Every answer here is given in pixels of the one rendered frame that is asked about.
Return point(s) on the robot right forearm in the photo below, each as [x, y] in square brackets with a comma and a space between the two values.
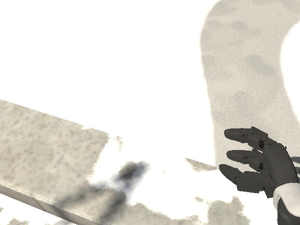
[286, 199]

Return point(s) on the robot right hand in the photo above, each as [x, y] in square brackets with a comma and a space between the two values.
[273, 166]

